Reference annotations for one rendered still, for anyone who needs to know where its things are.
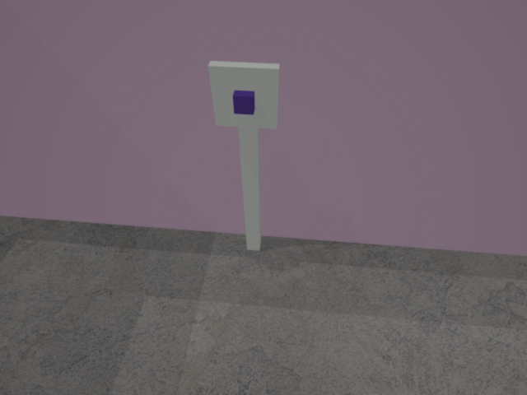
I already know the button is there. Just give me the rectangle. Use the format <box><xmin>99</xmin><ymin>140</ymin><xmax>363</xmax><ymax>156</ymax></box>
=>
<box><xmin>233</xmin><ymin>91</ymin><xmax>254</xmax><ymax>114</ymax></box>

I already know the panel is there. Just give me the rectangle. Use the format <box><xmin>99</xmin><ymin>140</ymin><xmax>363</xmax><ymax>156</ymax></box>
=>
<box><xmin>208</xmin><ymin>61</ymin><xmax>280</xmax><ymax>251</ymax></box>

